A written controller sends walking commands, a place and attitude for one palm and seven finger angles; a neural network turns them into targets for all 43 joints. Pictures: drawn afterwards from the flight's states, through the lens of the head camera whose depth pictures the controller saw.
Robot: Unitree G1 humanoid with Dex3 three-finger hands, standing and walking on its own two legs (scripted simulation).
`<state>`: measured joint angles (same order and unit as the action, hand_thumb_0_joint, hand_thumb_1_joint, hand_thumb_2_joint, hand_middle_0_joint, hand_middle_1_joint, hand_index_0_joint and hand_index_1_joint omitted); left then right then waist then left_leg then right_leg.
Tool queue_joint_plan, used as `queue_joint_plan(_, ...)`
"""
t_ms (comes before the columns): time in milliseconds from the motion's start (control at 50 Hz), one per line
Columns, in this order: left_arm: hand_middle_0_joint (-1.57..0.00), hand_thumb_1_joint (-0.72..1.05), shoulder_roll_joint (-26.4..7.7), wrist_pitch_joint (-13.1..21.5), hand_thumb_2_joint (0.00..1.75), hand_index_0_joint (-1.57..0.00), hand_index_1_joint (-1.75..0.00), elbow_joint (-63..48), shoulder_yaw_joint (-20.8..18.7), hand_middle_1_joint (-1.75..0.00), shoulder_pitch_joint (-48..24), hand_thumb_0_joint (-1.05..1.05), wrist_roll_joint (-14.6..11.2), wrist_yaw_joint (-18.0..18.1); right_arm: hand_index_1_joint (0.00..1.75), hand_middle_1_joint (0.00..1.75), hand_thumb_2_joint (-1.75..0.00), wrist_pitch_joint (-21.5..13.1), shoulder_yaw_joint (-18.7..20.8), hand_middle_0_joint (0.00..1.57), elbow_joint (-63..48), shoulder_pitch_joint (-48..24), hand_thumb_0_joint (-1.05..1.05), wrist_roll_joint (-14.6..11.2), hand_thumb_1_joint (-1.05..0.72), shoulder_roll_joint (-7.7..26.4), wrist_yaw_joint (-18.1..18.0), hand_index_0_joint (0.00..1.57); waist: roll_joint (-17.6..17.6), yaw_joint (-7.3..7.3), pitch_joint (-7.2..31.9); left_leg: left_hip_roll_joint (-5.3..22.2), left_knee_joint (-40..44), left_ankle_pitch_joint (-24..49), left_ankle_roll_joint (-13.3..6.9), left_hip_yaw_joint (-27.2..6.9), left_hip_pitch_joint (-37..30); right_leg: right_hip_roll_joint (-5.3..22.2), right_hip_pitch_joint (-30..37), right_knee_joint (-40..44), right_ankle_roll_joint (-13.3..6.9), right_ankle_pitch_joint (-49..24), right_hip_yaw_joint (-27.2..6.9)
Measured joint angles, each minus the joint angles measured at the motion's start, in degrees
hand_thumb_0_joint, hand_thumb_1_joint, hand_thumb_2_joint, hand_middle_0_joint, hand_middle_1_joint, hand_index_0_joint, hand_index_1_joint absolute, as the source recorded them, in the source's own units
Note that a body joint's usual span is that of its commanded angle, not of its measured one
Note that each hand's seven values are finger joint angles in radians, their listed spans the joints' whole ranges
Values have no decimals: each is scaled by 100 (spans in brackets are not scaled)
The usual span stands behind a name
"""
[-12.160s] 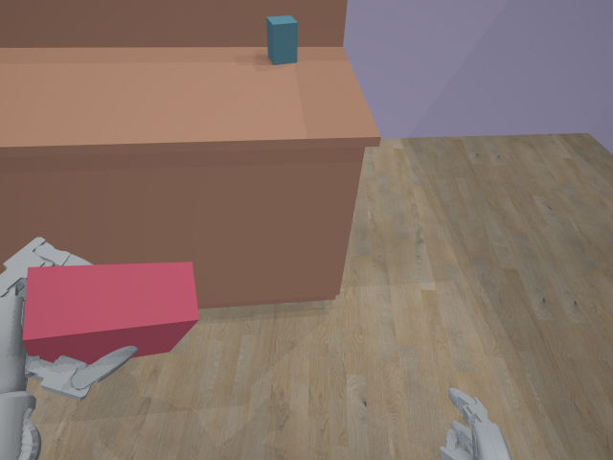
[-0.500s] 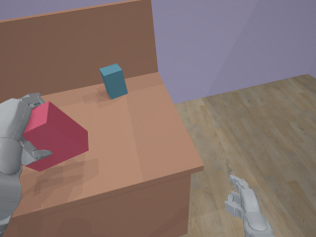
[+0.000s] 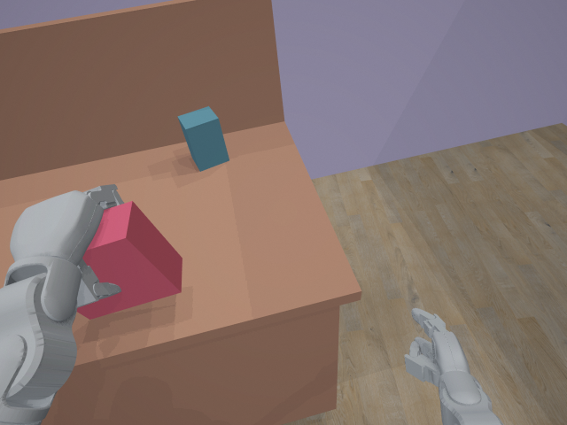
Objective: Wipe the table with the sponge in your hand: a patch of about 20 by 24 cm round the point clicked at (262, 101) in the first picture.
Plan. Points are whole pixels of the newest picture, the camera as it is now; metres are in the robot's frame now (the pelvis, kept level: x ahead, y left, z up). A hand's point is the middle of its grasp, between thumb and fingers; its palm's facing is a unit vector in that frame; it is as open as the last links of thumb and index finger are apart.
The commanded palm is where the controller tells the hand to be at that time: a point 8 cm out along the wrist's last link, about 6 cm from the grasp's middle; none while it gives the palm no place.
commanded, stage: turn the palm down, sponge in hand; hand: left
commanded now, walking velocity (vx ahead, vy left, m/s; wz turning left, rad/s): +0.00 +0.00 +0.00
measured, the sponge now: (120, 273) +0.24 +0.28 +0.11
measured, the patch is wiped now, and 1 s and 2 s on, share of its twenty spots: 0.00 0.00 0.05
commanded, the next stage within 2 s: move the sponge above the wiping area in 0.24 s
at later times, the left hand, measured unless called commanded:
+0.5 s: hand (136, 259) +0.25 +0.24 +0.15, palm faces +0.02 -0.07 -1.00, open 10.2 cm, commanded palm +0.21 +0.26 +0.26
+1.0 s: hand (131, 246) +0.27 +0.26 +0.15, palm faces +0.04 -0.04 -1.00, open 10.2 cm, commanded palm +0.23 +0.27 +0.24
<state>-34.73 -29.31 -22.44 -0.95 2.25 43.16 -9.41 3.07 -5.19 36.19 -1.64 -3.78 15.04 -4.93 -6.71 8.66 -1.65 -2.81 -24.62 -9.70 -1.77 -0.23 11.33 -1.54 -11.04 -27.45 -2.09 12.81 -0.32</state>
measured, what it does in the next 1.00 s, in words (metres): stands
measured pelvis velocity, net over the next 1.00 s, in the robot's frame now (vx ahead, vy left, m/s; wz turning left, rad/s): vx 0.02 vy -0.02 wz -0.02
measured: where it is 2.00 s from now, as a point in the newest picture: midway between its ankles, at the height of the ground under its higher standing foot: outside the picture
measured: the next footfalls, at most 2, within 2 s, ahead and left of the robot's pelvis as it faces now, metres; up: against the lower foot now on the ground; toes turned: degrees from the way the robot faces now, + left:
none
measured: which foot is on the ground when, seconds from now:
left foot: down 0.00-1.00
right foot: down 0.00-1.00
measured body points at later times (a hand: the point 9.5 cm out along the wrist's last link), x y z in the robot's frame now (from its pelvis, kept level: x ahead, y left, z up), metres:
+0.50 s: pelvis +0.01 -0.03 +0.00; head +0.00 -0.09 +0.44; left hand +0.24 +0.24 +0.20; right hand +0.27 -0.24 -0.08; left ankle +0.04 +0.10 -0.74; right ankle +0.03 -0.10 -0.74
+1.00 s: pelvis +0.02 -0.02 +0.00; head +0.01 -0.06 +0.44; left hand +0.26 +0.26 +0.20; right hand +0.26 -0.22 -0.09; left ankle +0.04 +0.10 -0.74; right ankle +0.03 -0.10 -0.74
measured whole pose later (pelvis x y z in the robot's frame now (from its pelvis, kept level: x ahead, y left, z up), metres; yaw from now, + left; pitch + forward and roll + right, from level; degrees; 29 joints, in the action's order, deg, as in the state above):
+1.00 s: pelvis +0.02 -0.02 +0.00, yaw -1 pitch -4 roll +1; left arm -37.6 -16.4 -15.1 0.6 3.4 45.0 -7.6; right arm 0.5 -2.4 38.3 1.7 -2.4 15.3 -6.1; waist -6.0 7.4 -1.6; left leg -1.3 -27.1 -12.6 -0.6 0.1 10.5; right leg -3.2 -10.2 -29.1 -3.5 14.9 -0.9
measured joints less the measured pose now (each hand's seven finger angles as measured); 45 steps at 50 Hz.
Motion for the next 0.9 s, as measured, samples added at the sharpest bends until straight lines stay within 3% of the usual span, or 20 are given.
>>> queue_joint_plan(80, -72, -51, -202, 334, 102, -74, -132, -175, 355, -132, 194, 0, 152, -11, 30, 30, -90, -50, 54, 20, 74, 26, 1, 120, -90, 30, -23, 20, 34, 31, -58, 52, -60, -76, 48, 29, -81, -55, 52, -87, -72, 75, -30)
queue_joint_plan(160, -72, -51, -480, 562, 102, -74, -132, -87, 222, -132, 15, 0, 226, 257, 30, 30, -90, -39, 129, 20, 191, 50, 1, 140, -90, 44, 38, 20, -11, 63, 4, 116, -76, -138, 114, 25, -186, -121, 164, -68, -138, 107, -32)
queue_joint_plan(240, -72, -51, -474, 366, 102, -74, -132, 160, -273, -132, -271, 0, -20, 397, 30, 29, -90, 17, 162, 20, 211, 59, 1, 56, -90, 46, 83, 20, -82, 11, 147, 163, -58, -147, 169, -1, -188, -169, 178, -27, -171, 101, -9)
queue_joint_plan(320, -72, -51, -303, 76, 102, -74, -132, 317, -537, -132, -240, 0, -151, 272, 30, 30, -90, 44, 156, 20, 100, 67, 1, -35, -90, 80, 85, 20, -137, -95, 242, 198, -96, -158, 205, -24, -84, -204, 80, -53, -198, 108, 14)
queue_joint_plan(440, -72, -51, -87, 123, 102, -74, -132, 293, -15, -132, 237, 0, -80, -44, 30, 30, -90, -23, 185, 20, -24, 94, 1, 0, -90, 163, 3, 20, -94, -166, 146, 216, -226, -215, 227, -12, 25, -226, -63, -240, -242, 186, 9)
queue_joint_plan(520, -72, -50, -345, 500, 102, -74, -132, 275, 277, -132, 349, 0, 155, -17, 30, 29, -90, -63, 240, 20, 71, 138, 1, 107, -90, 174, -39, 20, -4, -109, 67, 232, -291, -272, 250, 7, -38, -245, -22, -340, -282, 256, -9)
queue_joint_plan(600, -72, -50, -545, 793, 102, -74, -131, 514, 32, -132, 91, 0, 107, 297, 30, 29, -90, -104, 306, 20, 203, 217, 1, 88, -91, 144, -46, 20, 1, -49, 67, 274, -288, -294, 277, -21, -135, -288, 117, -248, -306, 235, 12)
queue_joint_plan(660, -72, -50, -545, 714, 102, -74, -131, 821, -286, -132, -203, 0, -17, 445, 30, 29, -90, -101, 314, 20, 288, 229, 1, 44, -91, 118, -26, 20, -27, -64, 121, 287, -276, -290, 286, -35, -134, -300, 139, -189, -299, 203, 21)
queue_joint_plan(740, -72, -50, -466, 412, 102, -74, -131, 1120, -521, -132, -344, 0, -69, 301, 30, 29, -90, -66, 281, 20, 236, 223, 1, -8, -90, 128, -21, 20, -88, -164, 182, 262, -275, -269, 258, -33, -39, -275, 48, -188, -262, 186, 19)
queue_joint_plan(800, -72, -50, -350, 313, 102, -74, -131, 1210, -374, -132, -243, 0, -21, 81, 30, 29, -90, -90, 262, 20, 148, 234, 1, -36, -90, 168, -48, 20, -134, -230, 164, 226, -285, -259, 218, -29, 33, -239, -22, -204, -223, 185, 16)
queue_joint_plan(900, -72, -50, -199, 642, 102, -74, -131, 1038, 124, -131, 44, 0, 149, -192, 30, 29, -90, -164, 254, 20, 123, 253, 1, 51, -90, 169, -103, 20, -64, -237, 54, 153, -286, -262, 153, 11, 47, -167, -69, -277, -167, 226, -24)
